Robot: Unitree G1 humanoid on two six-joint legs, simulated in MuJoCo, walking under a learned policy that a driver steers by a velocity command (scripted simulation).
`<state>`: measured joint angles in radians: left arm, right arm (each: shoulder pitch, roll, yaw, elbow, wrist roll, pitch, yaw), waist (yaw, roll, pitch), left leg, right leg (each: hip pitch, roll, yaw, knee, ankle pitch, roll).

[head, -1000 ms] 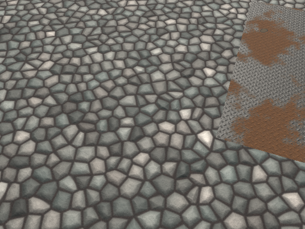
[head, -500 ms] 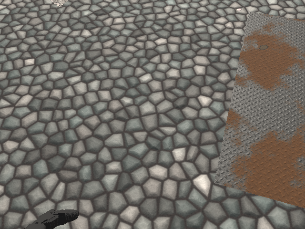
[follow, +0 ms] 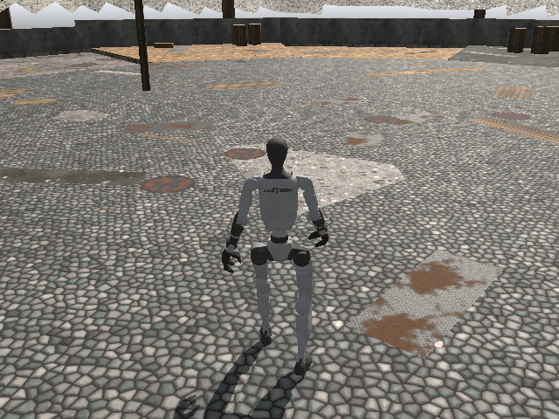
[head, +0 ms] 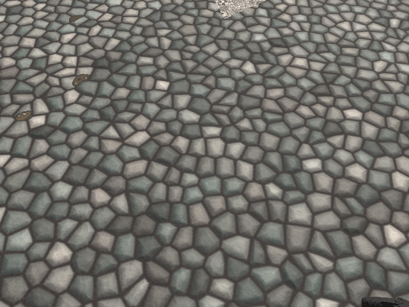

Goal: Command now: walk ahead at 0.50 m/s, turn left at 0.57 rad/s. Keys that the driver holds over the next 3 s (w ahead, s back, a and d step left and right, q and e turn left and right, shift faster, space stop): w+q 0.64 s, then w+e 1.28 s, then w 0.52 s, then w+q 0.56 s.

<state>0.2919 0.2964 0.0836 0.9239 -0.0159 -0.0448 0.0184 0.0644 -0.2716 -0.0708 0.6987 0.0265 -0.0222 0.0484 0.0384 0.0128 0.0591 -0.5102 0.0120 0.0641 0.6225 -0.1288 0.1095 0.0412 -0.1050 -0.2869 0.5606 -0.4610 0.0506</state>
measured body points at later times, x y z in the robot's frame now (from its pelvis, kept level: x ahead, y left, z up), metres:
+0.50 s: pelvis +0.29 +0.00 +0.01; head +0.32 +0.01 +0.46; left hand +0.45 +0.29 -0.06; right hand +0.41 -0.28 -0.11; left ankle +0.12 +0.08 -0.70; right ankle +0.44 -0.09 -0.72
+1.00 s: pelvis +0.53 +0.11 +0.01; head +0.56 +0.14 +0.46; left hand +0.40 +0.37 -0.12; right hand +0.84 -0.01 -0.05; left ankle +0.57 +0.25 -0.72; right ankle +0.44 -0.08 -0.69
